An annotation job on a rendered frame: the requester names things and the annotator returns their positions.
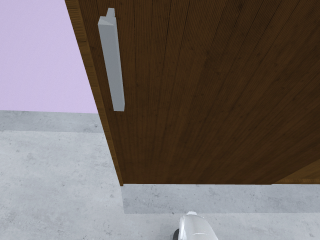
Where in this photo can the wardrobe door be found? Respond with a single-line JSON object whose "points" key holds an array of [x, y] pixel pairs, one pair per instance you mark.
{"points": [[216, 92], [311, 171]]}

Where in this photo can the handle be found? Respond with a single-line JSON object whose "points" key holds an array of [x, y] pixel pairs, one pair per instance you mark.
{"points": [[107, 26]]}

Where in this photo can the right robot thigh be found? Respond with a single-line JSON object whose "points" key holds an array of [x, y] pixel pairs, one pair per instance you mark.
{"points": [[195, 227]]}

